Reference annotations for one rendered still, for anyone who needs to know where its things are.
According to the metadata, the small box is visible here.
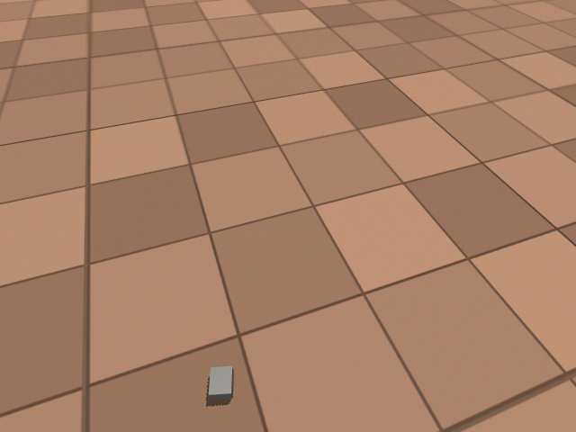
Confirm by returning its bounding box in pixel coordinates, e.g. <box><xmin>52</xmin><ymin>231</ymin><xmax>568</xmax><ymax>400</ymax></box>
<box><xmin>209</xmin><ymin>366</ymin><xmax>234</xmax><ymax>400</ymax></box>

